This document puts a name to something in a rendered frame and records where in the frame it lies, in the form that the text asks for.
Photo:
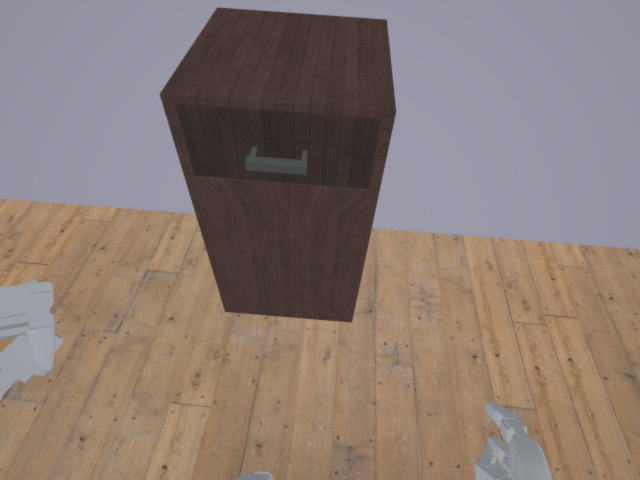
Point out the cabinet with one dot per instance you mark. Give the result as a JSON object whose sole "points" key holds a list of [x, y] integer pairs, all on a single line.
{"points": [[286, 249]]}

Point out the handle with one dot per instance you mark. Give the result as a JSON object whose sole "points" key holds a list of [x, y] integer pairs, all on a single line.
{"points": [[276, 165]]}

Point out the robot left hand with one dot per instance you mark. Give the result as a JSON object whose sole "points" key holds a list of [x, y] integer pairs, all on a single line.
{"points": [[24, 313]]}

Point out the left robot shin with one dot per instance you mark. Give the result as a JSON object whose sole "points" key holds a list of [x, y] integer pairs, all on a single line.
{"points": [[262, 472]]}

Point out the robot right hand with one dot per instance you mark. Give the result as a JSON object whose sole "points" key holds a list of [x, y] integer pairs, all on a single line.
{"points": [[523, 459]]}

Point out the drawer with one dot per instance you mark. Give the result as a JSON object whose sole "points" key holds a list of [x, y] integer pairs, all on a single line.
{"points": [[340, 149]]}

